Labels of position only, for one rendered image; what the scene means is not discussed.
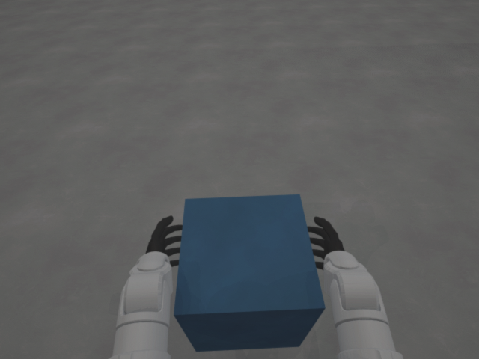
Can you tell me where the left robot hand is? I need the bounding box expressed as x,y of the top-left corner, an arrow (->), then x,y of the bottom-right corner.
146,216 -> 183,267

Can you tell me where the right robot hand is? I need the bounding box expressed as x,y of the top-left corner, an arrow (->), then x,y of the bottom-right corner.
307,217 -> 345,270

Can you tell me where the robot right forearm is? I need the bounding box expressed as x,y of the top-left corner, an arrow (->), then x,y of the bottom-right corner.
323,251 -> 403,359

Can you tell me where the carton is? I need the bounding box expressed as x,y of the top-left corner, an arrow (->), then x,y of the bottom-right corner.
174,194 -> 325,352

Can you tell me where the robot left forearm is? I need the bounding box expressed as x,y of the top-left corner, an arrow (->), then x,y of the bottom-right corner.
109,251 -> 173,359

